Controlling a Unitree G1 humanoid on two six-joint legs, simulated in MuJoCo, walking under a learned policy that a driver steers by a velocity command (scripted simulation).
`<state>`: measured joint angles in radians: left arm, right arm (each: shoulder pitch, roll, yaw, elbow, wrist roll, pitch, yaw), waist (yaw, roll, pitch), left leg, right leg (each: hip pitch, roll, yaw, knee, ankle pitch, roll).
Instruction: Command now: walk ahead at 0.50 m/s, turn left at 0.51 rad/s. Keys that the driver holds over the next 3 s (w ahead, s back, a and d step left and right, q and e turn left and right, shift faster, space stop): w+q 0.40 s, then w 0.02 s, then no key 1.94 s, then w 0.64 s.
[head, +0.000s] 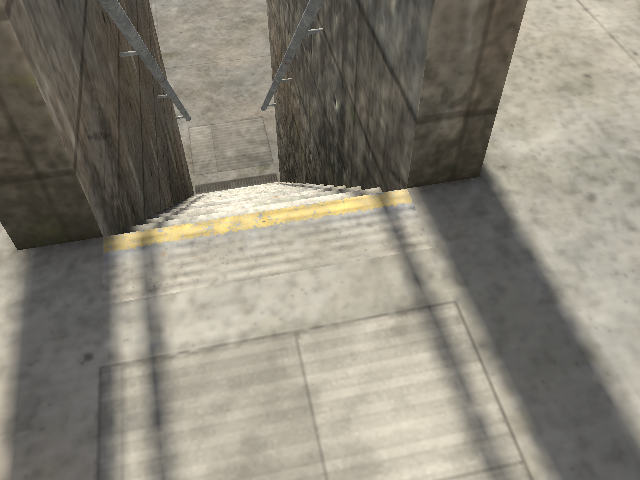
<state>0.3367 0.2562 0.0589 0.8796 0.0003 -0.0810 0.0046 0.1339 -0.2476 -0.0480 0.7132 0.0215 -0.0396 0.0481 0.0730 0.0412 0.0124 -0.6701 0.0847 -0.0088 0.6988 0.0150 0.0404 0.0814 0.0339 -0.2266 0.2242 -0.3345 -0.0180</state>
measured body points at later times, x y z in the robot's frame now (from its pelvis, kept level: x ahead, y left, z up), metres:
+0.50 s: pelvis +0.27 +0.04 +0.01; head +0.30 +0.07 +0.46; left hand +0.42 +0.34 -0.08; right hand +0.41 -0.22 -0.09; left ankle +0.18 +0.11 -0.73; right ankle +0.48 -0.06 -0.69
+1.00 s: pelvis +0.40 +0.06 +0.00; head +0.40 +0.07 +0.45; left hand +0.44 +0.33 -0.12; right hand +0.60 -0.14 -0.11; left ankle +0.36 +0.19 -0.73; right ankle +0.48 -0.03 -0.73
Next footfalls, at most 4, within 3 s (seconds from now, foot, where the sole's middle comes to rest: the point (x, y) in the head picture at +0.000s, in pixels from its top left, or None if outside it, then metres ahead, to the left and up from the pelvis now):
0.10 left None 0.22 0.12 -0.77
0.58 right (366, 462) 0.52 -0.02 -0.77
0.90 left None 0.40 0.20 -0.77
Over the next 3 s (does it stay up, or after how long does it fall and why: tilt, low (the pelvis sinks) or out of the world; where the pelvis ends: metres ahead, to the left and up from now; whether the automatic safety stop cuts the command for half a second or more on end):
stays up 0.63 0.12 -0.02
